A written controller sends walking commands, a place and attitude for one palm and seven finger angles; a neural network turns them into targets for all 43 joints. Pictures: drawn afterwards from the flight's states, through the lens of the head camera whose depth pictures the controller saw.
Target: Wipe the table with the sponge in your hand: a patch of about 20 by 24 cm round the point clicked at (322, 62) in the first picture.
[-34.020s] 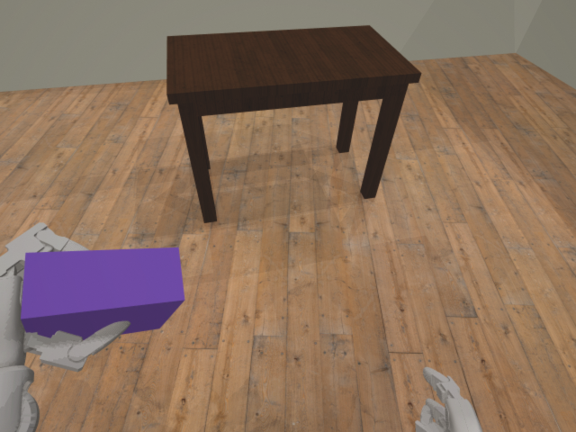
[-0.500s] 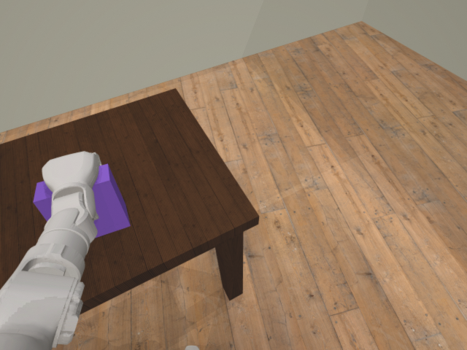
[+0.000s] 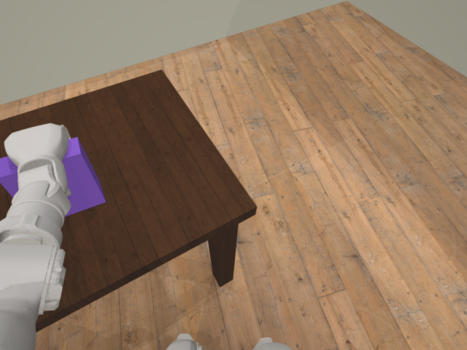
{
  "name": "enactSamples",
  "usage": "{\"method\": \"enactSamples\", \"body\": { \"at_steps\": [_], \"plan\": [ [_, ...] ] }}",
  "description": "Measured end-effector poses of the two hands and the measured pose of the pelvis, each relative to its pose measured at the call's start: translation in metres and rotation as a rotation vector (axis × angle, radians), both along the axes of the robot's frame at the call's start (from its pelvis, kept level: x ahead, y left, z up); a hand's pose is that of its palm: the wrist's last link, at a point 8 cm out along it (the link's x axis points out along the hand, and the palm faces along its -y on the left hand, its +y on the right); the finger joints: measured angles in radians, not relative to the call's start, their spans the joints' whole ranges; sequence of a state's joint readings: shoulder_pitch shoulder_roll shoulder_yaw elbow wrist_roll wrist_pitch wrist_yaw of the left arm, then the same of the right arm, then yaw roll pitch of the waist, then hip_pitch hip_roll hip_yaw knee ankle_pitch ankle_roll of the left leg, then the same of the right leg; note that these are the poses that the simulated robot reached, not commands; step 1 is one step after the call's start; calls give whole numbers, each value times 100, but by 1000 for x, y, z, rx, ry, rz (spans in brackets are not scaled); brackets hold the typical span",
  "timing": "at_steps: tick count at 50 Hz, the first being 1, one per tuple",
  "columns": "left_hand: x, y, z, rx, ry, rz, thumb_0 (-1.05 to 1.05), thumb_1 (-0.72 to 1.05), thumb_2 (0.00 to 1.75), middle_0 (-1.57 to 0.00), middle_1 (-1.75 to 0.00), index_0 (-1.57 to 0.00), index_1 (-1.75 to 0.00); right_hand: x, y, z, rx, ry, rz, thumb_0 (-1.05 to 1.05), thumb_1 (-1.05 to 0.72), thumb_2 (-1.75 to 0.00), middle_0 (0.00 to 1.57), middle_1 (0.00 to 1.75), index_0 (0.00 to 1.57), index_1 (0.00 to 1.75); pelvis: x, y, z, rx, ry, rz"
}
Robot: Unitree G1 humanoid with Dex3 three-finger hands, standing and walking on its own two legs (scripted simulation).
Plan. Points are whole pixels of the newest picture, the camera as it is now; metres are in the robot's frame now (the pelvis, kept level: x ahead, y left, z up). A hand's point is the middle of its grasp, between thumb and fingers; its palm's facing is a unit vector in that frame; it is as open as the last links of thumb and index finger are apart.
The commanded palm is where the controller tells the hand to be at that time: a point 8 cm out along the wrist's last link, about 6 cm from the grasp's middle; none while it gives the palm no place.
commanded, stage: wipe forward along the middle lane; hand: left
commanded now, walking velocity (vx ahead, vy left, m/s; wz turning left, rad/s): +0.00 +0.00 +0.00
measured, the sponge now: (62, 190) +0.42 +0.32 -0.02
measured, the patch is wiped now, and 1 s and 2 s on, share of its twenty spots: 1.00 1.00 1.00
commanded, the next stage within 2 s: slide back across to the first lane in 0.08 s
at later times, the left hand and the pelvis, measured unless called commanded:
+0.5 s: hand (31, 157) +0.46 +0.36 +0.04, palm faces -0.08 -0.03 -1.00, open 9.7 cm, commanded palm +0.43 +0.36 +0.08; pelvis +0.01 +0.05 +0.01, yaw -1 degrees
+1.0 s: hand (9, 165) +0.44 +0.39 +0.03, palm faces -0.08 -0.02 -1.00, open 9.7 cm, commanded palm +0.41 +0.39 +0.07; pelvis +0.04 +0.06 +0.02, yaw +0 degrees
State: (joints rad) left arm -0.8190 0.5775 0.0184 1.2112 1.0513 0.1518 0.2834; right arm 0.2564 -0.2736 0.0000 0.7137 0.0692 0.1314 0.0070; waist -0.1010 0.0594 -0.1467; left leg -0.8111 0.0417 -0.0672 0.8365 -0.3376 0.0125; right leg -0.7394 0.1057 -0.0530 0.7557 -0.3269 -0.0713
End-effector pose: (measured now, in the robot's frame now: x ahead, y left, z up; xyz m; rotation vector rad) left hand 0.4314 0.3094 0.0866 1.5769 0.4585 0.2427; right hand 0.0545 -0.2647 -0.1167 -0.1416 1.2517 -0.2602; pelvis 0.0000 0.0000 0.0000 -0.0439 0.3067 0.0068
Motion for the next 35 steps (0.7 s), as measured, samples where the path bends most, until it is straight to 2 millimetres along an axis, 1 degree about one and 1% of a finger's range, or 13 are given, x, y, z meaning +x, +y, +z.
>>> {"method": "enactSamples", "body": {
  "at_steps": [12,16,19,25,35],
  "plan": [
    [19,20,0,-5,1,-9,1,-59,116,-83,-137,-84,-138,-20,21,3,-15,55,-28,1,-91,-90,20,30,20,30,2,22,-1,-17,24,-7],
    [19,27,1,-22,-26,-21,1,-59,116,-83,-137,-83,-138,-25,32,5,-6,69,-45,1,-91,-90,20,30,20,30,4,31,1,-19,20,-14],
    [16,31,1,-30,-44,-27,1,-58,116,-82,-138,-83,-139,-24,41,7,4,74,-49,1,-91,-90,20,30,20,30,7,38,4,-20,8,-14],
    [13,44,4,-37,-63,-19,1,-57,116,-80,-140,-81,-141,-11,55,12,17,52,-44,1,-91,-90,20,30,20,30,14,49,8,-21,-13,-14],
    [7,62,4,-40,-57,-21,0,-54,114,-78,-141,-79,-142,32,69,20,18,-7,3,1,-91,-90,20,30,20,30,26,63,13,-24,-38,-5]
  ]
}}
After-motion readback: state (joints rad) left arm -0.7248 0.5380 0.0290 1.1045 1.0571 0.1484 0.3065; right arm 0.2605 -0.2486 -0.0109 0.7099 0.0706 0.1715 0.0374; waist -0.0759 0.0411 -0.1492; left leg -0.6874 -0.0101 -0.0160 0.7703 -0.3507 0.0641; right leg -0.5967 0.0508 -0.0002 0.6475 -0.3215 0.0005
